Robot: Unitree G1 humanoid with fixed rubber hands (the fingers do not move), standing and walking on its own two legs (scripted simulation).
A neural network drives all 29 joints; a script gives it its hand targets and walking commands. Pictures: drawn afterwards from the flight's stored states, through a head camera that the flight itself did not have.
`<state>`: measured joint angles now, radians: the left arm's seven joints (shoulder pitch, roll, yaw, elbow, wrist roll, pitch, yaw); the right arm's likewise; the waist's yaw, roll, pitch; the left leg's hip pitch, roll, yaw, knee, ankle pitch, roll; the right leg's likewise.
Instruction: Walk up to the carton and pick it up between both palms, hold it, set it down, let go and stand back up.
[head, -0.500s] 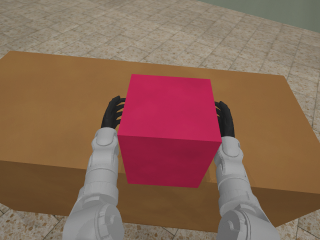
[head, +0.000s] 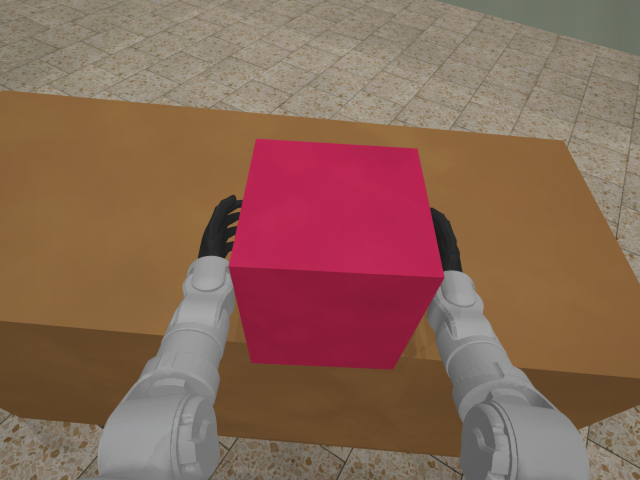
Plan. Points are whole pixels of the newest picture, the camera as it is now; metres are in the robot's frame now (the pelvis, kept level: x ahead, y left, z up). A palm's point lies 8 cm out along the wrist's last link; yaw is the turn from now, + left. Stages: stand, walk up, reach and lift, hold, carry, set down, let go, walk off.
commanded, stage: set down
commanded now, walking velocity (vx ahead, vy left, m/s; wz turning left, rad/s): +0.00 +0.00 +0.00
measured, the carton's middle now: (329, 262) +0.40 +0.03 +0.03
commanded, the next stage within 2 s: none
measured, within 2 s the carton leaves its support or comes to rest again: neither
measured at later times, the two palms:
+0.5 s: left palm (177, 244) +0.40 +0.23 +0.06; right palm (484, 244) +0.43 -0.18 +0.07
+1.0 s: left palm (157, 180) +0.41 +0.23 +0.16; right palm (501, 187) +0.44 -0.16 +0.17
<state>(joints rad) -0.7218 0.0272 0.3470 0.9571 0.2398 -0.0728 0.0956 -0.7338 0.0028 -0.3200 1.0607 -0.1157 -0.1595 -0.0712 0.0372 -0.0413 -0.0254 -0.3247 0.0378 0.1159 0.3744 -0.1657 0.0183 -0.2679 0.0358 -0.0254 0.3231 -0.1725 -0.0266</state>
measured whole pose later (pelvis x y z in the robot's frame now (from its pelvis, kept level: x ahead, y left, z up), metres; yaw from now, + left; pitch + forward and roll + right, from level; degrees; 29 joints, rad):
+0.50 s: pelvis -0.02 +0.00 -0.02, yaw +2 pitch +18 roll -2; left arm -0.92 0.28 -0.05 1.32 -0.27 -0.23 0.06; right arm -0.94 -0.29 0.10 1.32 0.41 -0.18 -0.03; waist 0.03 -0.01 -0.23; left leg -0.68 0.05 0.07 0.57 -0.20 0.01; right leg -0.61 0.04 -0.07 0.51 -0.21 -0.03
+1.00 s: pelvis -0.02 -0.02 +0.00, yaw +3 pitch +9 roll -1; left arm -0.99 0.37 0.01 1.04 -0.24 0.21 0.04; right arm -1.04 -0.29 0.07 1.09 0.42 0.19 -0.11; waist 0.00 -0.03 -0.15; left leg -0.42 0.04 0.06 0.39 -0.12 0.00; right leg -0.36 0.04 -0.08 0.36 -0.17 -0.05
